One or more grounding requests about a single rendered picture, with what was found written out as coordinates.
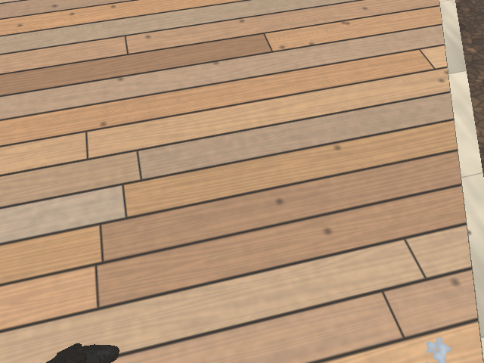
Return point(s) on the left robot hand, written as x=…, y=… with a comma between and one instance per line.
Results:
x=87, y=354

